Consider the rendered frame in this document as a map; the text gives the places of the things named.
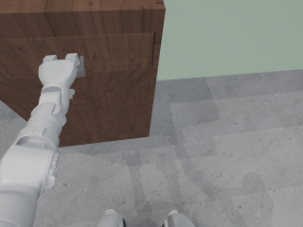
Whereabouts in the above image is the robot left upper arm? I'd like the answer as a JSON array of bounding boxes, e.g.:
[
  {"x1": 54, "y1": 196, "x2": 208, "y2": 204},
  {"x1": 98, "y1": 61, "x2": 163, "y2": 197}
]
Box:
[{"x1": 0, "y1": 145, "x2": 60, "y2": 227}]

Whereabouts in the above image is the cabinet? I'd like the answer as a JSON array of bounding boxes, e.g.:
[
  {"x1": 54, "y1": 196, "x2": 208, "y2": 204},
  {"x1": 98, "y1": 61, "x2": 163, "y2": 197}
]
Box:
[{"x1": 0, "y1": 0, "x2": 166, "y2": 148}]

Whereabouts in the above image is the handle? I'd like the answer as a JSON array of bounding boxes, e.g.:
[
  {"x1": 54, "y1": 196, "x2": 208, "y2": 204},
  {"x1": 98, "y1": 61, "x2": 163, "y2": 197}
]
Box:
[{"x1": 76, "y1": 56, "x2": 86, "y2": 78}]

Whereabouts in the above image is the left robot thigh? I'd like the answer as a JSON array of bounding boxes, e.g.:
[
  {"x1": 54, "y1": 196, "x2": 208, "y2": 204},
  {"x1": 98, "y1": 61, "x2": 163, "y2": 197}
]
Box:
[{"x1": 97, "y1": 213, "x2": 124, "y2": 227}]

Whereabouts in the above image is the robot left forearm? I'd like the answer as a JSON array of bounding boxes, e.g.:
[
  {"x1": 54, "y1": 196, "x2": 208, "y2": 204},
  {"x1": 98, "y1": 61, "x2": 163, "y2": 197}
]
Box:
[{"x1": 0, "y1": 83, "x2": 70, "y2": 175}]

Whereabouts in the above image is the robot left hand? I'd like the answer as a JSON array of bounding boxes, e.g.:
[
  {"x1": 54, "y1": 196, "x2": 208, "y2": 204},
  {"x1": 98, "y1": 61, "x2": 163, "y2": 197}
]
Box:
[{"x1": 38, "y1": 53, "x2": 80, "y2": 99}]

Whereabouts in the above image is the robot right shin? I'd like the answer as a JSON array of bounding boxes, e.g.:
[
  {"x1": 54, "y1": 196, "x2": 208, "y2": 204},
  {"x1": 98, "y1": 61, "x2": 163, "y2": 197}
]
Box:
[{"x1": 168, "y1": 210, "x2": 178, "y2": 216}]

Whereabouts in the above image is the drawer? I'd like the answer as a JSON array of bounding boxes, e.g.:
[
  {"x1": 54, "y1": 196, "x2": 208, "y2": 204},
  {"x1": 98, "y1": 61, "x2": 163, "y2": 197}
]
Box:
[{"x1": 0, "y1": 32, "x2": 154, "y2": 79}]

